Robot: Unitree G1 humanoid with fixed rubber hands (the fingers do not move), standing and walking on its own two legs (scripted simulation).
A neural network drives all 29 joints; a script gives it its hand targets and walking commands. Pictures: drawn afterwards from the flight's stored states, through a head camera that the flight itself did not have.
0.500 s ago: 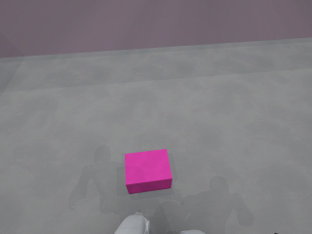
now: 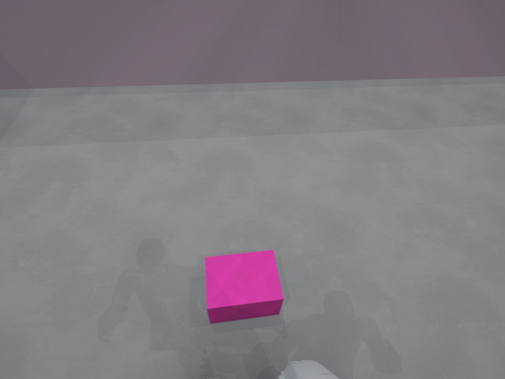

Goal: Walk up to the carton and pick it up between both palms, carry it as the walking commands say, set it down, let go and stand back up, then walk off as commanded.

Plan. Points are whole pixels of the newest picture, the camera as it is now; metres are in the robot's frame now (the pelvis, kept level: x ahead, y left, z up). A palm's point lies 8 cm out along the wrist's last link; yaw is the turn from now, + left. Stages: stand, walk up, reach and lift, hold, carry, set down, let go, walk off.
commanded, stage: walk up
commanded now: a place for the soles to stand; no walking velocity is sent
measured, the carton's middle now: (242, 286) +0.54 +0.01 -0.68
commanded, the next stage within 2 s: none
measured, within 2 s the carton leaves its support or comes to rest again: neither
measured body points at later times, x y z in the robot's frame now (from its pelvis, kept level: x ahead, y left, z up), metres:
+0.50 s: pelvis +0.09 -0.02 -0.01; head +0.13 -0.01 +0.44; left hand +0.15 +0.29 -0.14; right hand +0.14 -0.34 -0.12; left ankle +0.10 +0.08 -0.73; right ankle +0.09 -0.14 -0.72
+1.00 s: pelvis +0.12 -0.02 -0.01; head +0.15 +0.00 +0.44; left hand +0.19 +0.29 -0.14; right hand +0.19 -0.34 -0.12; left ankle +0.10 +0.08 -0.73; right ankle +0.10 -0.15 -0.73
